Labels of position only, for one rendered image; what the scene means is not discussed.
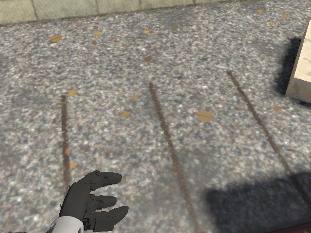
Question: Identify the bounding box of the robot left forearm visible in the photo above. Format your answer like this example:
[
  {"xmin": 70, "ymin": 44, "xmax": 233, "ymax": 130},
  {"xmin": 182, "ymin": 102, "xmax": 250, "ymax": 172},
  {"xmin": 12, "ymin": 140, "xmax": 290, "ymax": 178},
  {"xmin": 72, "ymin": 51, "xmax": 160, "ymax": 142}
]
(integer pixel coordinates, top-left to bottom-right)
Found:
[{"xmin": 46, "ymin": 216, "xmax": 84, "ymax": 233}]

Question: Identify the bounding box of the robot left hand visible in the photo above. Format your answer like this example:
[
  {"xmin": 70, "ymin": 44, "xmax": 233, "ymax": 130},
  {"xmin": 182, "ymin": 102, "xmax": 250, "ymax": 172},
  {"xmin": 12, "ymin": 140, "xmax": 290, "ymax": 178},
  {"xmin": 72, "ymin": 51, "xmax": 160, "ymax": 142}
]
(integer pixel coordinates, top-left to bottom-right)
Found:
[{"xmin": 58, "ymin": 170, "xmax": 129, "ymax": 232}]

